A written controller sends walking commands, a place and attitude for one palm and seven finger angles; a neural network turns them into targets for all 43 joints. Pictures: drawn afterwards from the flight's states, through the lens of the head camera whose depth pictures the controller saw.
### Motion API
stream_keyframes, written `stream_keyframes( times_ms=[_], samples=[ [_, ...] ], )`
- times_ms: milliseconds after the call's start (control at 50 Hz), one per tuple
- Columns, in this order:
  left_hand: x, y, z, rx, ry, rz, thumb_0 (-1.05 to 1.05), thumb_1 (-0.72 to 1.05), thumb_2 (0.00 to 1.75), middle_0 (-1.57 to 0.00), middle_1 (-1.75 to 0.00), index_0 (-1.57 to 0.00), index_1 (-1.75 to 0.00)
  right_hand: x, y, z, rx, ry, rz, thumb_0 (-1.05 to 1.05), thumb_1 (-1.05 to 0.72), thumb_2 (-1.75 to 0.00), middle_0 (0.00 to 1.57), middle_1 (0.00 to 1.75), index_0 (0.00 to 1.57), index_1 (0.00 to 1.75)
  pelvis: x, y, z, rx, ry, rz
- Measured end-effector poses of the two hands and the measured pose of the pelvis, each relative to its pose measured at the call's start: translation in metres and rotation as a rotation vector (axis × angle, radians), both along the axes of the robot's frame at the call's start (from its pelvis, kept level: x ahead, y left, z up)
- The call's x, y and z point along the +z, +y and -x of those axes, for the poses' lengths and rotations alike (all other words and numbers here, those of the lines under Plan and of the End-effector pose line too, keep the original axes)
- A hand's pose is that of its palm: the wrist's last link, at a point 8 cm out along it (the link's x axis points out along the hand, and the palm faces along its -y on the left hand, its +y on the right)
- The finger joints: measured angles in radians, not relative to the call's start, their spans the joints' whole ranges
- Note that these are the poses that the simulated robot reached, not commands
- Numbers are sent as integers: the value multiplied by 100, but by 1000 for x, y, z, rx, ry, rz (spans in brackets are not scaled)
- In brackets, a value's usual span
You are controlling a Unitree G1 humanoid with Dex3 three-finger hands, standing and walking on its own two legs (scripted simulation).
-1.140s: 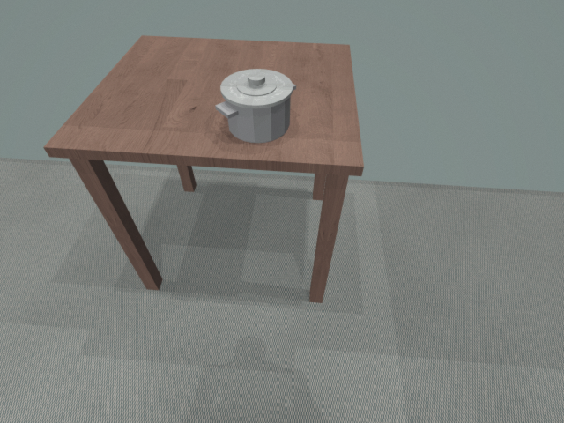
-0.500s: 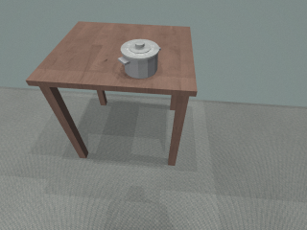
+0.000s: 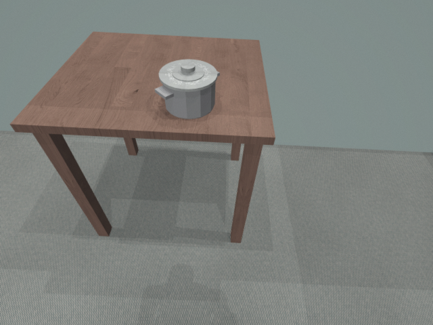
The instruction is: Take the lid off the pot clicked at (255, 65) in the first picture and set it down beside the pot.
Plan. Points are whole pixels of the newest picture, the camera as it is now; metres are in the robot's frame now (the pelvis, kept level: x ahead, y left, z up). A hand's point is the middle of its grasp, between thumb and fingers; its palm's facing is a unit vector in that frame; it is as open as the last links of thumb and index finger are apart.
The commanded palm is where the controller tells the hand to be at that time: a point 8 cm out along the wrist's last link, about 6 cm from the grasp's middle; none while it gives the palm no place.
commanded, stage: take the last steps up to it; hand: left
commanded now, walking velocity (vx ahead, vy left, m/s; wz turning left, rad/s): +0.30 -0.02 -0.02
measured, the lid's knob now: (188, 67) +0.75 +0.13 +0.10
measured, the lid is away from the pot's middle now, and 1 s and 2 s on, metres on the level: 0.00 0.00 0.00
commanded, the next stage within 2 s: come to a stop and stand still in 0.52 s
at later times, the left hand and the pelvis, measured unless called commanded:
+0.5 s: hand (166, 279) +0.25 +0.13 -0.15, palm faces +0.06 -0.97 -0.23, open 7.2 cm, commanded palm none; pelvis +0.16 -0.06 +0.01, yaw +1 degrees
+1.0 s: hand (155, 298) +0.21 +0.15 -0.16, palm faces +0.08 -0.97 -0.23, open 7.4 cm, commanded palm none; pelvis +0.24 -0.04 +0.01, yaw -1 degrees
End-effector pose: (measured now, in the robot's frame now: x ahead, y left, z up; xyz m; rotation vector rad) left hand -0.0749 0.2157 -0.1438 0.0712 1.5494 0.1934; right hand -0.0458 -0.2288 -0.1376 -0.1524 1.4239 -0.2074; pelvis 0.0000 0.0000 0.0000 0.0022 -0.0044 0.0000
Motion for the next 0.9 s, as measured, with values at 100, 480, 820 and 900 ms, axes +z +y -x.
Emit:
stream_keyframes(
  times_ms=[100,480,820,900],
  samples=[
    [9,7,-83,-66,-93,-12,1,91,90,-20,-30,-20,-30,11,17,12,-46,77,-35,0,-91,-90,20,30,19,30,9,-5,-27,-11,7,-7],
    [26,-44,-314,-115,-402,-83,0,92,90,-20,-30,-20,-30,-7,-56,-193,-13,-49,-42,1,-91,-90,20,30,19,30,6,-57,-158,26,-24,6],
    [6,-29,-270,36,-106,-21,0,91,90,-20,-30,-20,-30,26,-14,-388,166,-265,-20,1,-91,-90,20,30,19,30,15,-33,-247,20,-28,13],
    [10,-30,-271,17,-71,-17,0,91,90,-20,-30,-20,-30,20,-5,-389,140,-240,-41,1,-90,-90,20,30,20,30,15,-29,-248,6,-13,-3]
  ],
)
